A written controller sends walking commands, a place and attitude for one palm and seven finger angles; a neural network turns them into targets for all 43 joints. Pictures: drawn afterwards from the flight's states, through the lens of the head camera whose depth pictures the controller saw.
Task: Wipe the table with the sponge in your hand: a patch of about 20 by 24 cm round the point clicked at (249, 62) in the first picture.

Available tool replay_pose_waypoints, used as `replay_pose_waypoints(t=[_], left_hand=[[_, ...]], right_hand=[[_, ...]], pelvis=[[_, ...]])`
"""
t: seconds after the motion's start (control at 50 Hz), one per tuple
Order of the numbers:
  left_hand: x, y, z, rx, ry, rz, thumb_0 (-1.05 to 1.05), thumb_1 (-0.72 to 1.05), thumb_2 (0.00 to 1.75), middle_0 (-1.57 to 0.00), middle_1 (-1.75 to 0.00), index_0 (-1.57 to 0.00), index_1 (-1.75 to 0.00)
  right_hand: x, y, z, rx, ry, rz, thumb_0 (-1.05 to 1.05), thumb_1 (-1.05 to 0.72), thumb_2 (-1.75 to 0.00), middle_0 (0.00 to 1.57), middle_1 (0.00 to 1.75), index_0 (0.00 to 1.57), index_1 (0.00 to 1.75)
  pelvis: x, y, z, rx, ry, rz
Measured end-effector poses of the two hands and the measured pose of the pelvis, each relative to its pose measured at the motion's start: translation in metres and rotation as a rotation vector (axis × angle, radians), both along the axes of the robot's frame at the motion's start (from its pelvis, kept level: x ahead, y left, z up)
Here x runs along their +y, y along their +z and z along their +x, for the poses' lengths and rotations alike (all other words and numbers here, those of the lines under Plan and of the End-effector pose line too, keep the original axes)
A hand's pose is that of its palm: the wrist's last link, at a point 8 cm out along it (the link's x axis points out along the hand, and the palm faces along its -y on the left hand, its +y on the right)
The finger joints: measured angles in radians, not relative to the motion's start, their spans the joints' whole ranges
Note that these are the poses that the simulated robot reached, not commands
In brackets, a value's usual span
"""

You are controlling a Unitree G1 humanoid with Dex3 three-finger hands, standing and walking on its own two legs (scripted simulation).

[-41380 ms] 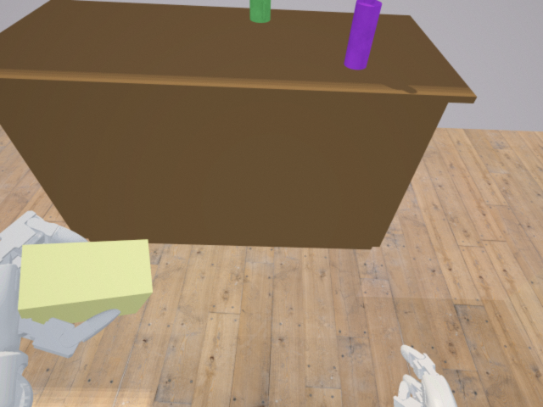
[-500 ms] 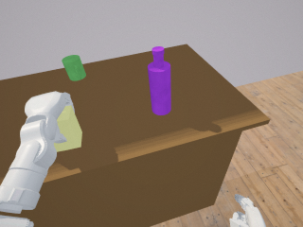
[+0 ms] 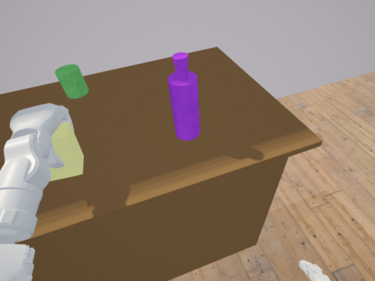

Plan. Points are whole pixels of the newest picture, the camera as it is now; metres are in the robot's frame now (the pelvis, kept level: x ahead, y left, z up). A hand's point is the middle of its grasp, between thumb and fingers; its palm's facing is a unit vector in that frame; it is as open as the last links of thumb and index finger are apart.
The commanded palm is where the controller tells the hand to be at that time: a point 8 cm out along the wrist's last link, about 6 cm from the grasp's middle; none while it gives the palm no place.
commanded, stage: wipe forward along the middle lane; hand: left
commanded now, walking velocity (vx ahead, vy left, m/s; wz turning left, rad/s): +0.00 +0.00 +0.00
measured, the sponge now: (55, 158) +0.34 +0.34 +0.10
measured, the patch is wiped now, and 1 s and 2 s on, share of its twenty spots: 0.95 0.95 0.95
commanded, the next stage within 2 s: slide back across to the first lane in 0.52 s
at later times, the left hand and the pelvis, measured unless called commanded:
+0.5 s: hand (52, 127) +0.39 +0.35 +0.15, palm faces -0.12 +0.00 -0.99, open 10.2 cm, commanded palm +0.38 +0.35 +0.18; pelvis +0.00 +0.01 +0.00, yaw +0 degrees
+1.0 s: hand (42, 122) +0.40 +0.38 +0.16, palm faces -0.05 +0.00 -1.00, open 10.2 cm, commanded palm +0.37 +0.38 +0.21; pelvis +0.02 +0.03 +0.00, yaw -1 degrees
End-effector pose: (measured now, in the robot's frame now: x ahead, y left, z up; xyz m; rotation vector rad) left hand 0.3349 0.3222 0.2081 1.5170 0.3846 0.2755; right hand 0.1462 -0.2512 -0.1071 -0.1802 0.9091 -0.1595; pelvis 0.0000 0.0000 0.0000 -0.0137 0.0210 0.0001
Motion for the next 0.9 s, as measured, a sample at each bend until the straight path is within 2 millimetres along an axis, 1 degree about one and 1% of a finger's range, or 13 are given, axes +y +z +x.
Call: replay_pose_waypoints(t=[0.2,0.4,0.6,0.68,0.74,0.8,0.9], left_hand=[[0.006,0.001,0.019,0.039,-0.006,0.026,0.03,-0.55,1.07,-0.73,-1.3,-0.78,-1.27],[0.016,0.001,0.033,0.044,-0.014,0.015,0.02,-0.55,1.07,-0.73,-1.31,-0.78,-1.28],[0.026,0.003,0.057,0.068,-0.009,0.045,0.02,-0.55,1.08,-0.72,-1.32,-0.77,-1.29],[0.028,0.001,0.062,0.072,-0.022,0.048,0.02,-0.54,1.08,-0.72,-1.32,-0.76,-1.29],[0.032,0.0,0.06,0.055,-0.03,0.029,0.02,-0.54,1.08,-0.72,-1.32,-0.76,-1.29],[0.037,0.0,0.057,0.026,-0.031,0.001,0.02,-0.54,1.08,-0.72,-1.32,-0.76,-1.29],[0.043,0.003,0.054,-0.01,-0.02,0.024,0.02,-0.54,1.08,-0.71,-1.33,-0.76,-1.3]], right_hand=[[-0.005,-0.004,-0.02,0.046,-0.042,-0.011,0.01,-0.9,-0.9,0.2,0.3,0.2,0.29],[-0.003,-0.01,-0.039,0.108,-0.071,-0.011,0.01,-0.9,-0.9,0.2,0.3,0.2,0.29],[-0.001,-0.011,-0.055,0.16,-0.103,-0.021,0.01,-0.9,-0.9,0.2,0.3,0.2,0.29],[0.0,-0.012,-0.061,0.182,-0.119,-0.02,0.01,-0.9,-0.9,0.2,0.3,0.2,0.29],[0.002,-0.012,-0.062,0.191,-0.129,-0.017,0.01,-0.9,-0.9,0.2,0.3,0.2,0.29],[0.004,-0.011,-0.059,0.191,-0.129,-0.013,0.01,-0.9,-0.9,0.2,0.3,0.2,0.29],[0.011,-0.007,-0.044,0.164,-0.11,-0.005,0.01,-0.9,-0.9,0.2,0.3,0.2,0.29]], pelvis=[[0.003,0.0,-0.002,0.025,-0.002,-0.003],[0.008,-0.001,-0.001,0.046,-0.008,-0.005],[0.014,0.0,0.001,0.08,-0.013,-0.009],[0.018,0.0,0.005,0.087,-0.021,-0.01],[0.021,0.001,0.008,0.084,-0.027,-0.009],[0.024,0.001,0.011,0.078,-0.028,-0.009],[0.027,0.002,0.013,0.07,-0.023,-0.01]])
